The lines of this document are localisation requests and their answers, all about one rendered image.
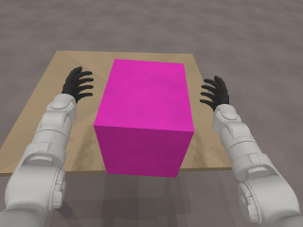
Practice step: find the table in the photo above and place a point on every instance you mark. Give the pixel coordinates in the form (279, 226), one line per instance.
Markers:
(205, 151)

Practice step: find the right robot hand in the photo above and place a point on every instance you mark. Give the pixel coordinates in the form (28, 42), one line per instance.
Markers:
(220, 93)

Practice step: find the left robot hand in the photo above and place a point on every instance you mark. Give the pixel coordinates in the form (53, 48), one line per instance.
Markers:
(72, 84)

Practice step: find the carton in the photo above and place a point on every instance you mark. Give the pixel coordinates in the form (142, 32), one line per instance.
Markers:
(144, 122)

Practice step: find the right robot forearm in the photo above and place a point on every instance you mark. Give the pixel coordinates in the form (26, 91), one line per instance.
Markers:
(248, 162)

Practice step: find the left robot forearm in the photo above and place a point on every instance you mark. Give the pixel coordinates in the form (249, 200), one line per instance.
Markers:
(51, 137)

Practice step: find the robot left upper arm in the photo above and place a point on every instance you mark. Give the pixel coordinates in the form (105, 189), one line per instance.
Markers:
(34, 192)

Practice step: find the robot right upper arm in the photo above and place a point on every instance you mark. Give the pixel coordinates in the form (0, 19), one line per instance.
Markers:
(269, 202)

